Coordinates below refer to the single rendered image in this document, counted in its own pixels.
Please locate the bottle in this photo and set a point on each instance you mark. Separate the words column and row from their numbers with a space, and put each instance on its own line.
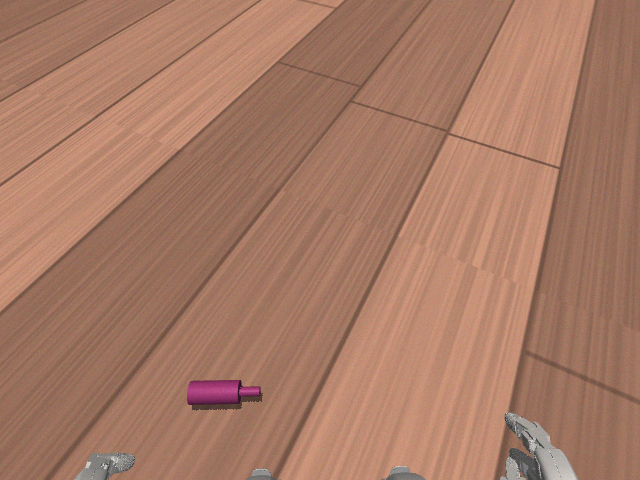
column 218, row 392

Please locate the right robot hand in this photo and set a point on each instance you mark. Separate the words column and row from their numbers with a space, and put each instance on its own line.
column 549, row 463

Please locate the left robot hand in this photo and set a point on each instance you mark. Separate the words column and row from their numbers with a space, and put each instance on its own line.
column 102, row 466

